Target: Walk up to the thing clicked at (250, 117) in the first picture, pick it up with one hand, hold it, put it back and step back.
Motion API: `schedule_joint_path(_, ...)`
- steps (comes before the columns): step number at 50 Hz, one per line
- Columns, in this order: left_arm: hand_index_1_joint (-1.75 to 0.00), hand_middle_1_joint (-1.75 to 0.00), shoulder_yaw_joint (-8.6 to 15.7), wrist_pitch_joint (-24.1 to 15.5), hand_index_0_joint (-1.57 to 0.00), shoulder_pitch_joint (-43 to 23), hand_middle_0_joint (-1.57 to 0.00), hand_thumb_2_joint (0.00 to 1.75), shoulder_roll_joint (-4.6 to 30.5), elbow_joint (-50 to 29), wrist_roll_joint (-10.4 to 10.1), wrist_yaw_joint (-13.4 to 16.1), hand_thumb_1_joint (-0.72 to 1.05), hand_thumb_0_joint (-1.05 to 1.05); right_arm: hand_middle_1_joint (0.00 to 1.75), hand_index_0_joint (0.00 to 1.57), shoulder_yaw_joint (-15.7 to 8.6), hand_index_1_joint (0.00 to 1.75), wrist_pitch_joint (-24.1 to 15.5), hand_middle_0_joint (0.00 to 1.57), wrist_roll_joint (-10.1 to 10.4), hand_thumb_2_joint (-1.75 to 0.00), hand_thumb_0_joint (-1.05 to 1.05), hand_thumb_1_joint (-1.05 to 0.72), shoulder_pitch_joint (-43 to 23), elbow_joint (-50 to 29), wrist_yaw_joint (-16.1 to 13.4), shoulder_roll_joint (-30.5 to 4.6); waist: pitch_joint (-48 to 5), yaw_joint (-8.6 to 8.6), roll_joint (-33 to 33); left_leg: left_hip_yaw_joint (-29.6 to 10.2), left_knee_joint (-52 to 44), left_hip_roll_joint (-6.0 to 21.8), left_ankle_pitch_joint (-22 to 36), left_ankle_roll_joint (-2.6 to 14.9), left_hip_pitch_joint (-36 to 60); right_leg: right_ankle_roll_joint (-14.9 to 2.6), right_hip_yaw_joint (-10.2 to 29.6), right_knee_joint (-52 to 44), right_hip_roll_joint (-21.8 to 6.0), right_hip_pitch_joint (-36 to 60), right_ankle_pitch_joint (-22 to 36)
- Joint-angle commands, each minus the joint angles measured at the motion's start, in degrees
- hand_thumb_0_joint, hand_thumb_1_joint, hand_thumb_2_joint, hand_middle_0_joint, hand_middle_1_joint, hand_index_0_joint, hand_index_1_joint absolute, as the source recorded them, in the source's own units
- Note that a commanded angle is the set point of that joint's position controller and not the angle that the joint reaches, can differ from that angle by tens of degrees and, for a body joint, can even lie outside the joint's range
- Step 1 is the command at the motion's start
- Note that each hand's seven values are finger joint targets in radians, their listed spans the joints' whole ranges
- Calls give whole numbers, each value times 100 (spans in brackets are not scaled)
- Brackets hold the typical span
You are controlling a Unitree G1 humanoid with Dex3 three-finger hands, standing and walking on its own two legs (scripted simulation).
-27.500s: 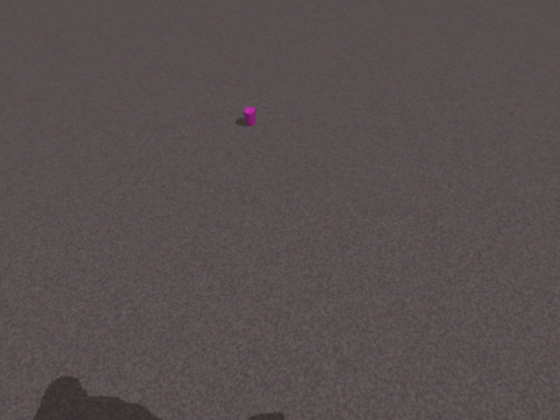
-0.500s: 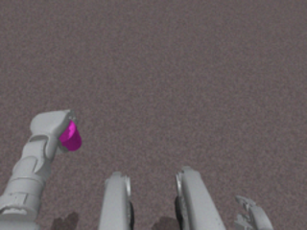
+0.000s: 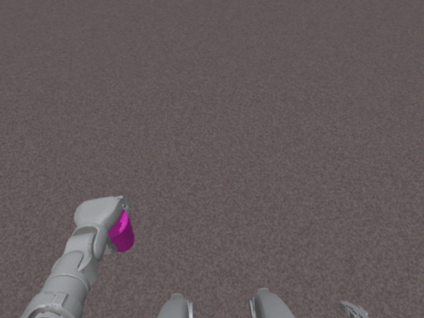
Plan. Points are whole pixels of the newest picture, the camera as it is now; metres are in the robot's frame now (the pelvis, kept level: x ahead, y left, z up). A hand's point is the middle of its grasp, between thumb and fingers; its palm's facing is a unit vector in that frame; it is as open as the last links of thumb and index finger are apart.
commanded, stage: lift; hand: left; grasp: from above
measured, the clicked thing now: (117, 232) +0.34 +0.23 -0.12
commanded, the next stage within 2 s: hold in 0.26 s
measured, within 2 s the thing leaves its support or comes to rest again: neither
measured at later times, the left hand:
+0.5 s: hand (102, 213) +0.34 +0.22 -0.01, palm faces -0.44 -0.07 -0.89, open 9.9 cm
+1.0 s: hand (96, 208) +0.34 +0.22 +0.03, palm faces -0.44 -0.05 -0.89, open 9.9 cm
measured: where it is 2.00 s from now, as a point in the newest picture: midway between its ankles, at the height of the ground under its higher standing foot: outside the picture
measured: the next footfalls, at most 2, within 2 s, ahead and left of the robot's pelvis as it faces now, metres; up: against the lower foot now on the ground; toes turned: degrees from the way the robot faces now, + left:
none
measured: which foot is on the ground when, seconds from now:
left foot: down 0.00-1.00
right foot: down 0.00-1.00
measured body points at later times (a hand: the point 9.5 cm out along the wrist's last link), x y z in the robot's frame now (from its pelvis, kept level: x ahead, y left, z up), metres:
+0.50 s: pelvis +0.03 +0.00 +0.05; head +0.07 -0.01 +0.50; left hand +0.36 +0.22 +0.04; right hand +0.12 -0.27 -0.07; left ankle +0.04 +0.12 -0.65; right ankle +0.04 -0.15 -0.65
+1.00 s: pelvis +0.03 +0.00 +0.07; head +0.05 -0.02 +0.52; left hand +0.36 +0.22 +0.08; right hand +0.16 -0.26 -0.05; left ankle +0.04 +0.12 -0.65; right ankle +0.04 -0.15 -0.65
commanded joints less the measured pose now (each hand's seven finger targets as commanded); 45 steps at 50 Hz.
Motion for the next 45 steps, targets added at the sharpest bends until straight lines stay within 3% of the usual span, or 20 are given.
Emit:
schedule_joint_path(1,-96,-99,467,93,-89,-1767,-86,94,1240,-993,-14,318,54,0,30,20,-316,30,-198,20,-5,-90,0,-91,246,-458,-72,-852,-1812,-3,209,37,-1372,-254,1158,52,1843,-277,-69,-1357,210,1324,1099)
schedule_joint_path(5,-94,-97,431,124,-89,-1688,-86,94,1211,-919,-15,292,53,0,30,20,-347,30,-169,20,-7,-90,0,-91,183,-513,-48,-874,-1651,79,124,50,-1737,-257,1268,35,2202,-279,-111,-1667,196,1595,1160)
schedule_joint_path(7,-94,-97,310,134,-89,-1767,-87,95,1011,-922,-85,280,53,0,30,20,-336,30,-172,20,-9,-90,0,-91,174,-524,-39,-832,-1536,19,104,39,-1879,-249,1231,42,2290,-273,-92,-1833,203,1685,1138)
schedule_joint_path(9,-94,-96,381,132,-88,-1636,-86,96,1118,-896,-85,264,51,0,30,20,-360,30,-174,20,8,-90,0,-91,177,-528,-40,-872,-1532,68,13,75,-2008,-269,1308,45,2452,-255,-79,-1991,189,1915,1213)
schedule_joint_path(11,-96,-98,288,125,-88,-1649,-85,97,975,-941,-89,208,52,0,30,20,-363,30,-179,20,5,-90,0,-91,170,-505,-39,-847,-1532,42,110,72,-2108,-258,1468,27,2603,-262,-69,-2052,201,1980,1359)
schedule_joint_path(19,-94,-99,265,138,-90,-1545,-85,92,936,-961,-52,169,55,0,30,20,-402,30,-162,20,14,-90,0,-90,125,-510,-19,-880,-1365,87,-58,117,-2454,-272,1912,24,3000,-249,-73,-2398,196,2440,1735)
schedule_joint_path(20,-94,-98,321,117,-90,-1783,-86,93,1038,-1227,-81,167,55,0,30,20,-410,30,-158,20,17,-90,0,-90,96,-531,-21,-880,-1541,124,36,136,-2481,-283,2001,22,3133,-241,-52,-2437,190,2565,1838)
schedule_joint_path(25,-93,-97,267,107,-91,-1443,-86,92,986,-1045,-3,-10,55,0,30,20,-399,30,-116,20,46,-90,0,-90,2,-531,-25,-859,-1247,154,-174,173,-2654,-305,2129,47,3204,-225,-31,-2624,190,2734,1982)
schedule_joint_path(31,-94,-98,294,88,-91,-1552,-86,93,1025,-1398,-1,-170,55,0,30,20,-414,30,-61,20,57,-90,0,-90,-53,-627,-3,-884,-1343,191,-45,194,-2817,-293,2464,24,3517,-242,-51,-2700,219,2966,2216)
schedule_joint_path(35,-94,-98,235,103,-91,-1345,-86,93,938,-1383,-13,-284,55,0,30,20,-409,30,-32,20,83,-90,0,-90,-145,-709,-3,-877,-1145,203,-108,223,-2956,-293,2331,27,3594,-248,-53,-2818,214,2995,2075)
schedule_joint_path(40,-94,-99,291,72,-89,-1541,-84,91,1094,-1852,-26,-396,55,0,30,20,-400,30,-17,20,104,-90,0,-90,-252,-802,-5,-873,-1209,312,94,195,-3077,-272,2424,4,3720,-271,-55,-2851,230,3118,2097)
schedule_joint_path(42,-94,-99,226,104,-88,-1318,-83,91,950,-1635,-39,-445,53,0,30,20,-372,30,-11,20,109,-90,0,-90,-286,-838,-12,-871,-977,242,-75,189,-3135,-262,2280,20,3659,-265,-48,-2931,237,3045,1971)
schedule_joint_path(43,-94,-100,176,84,-89,-1510,-84,90,929,-1967,-65,-473,55,0,30,20,-370,30,-9,20,113,-90,0,-90,-322,-871,-13,-845,-1009,282,-22,199,-3164,-269,2239,25,3692,-263,-30,-2959,227,3088,1958)
schedule_joint_path(45,-94,-100,291,98,-90,-1385,-85,90,1049,-1883,-70,-498,56,0,30,20,-378,30,-7,20,112,-90,0,-90,-337,-882,-15,-888,-1044,288,-86,207,-3199,-264,2214,36,3752,-260,-47,-2987,226,3131,1921)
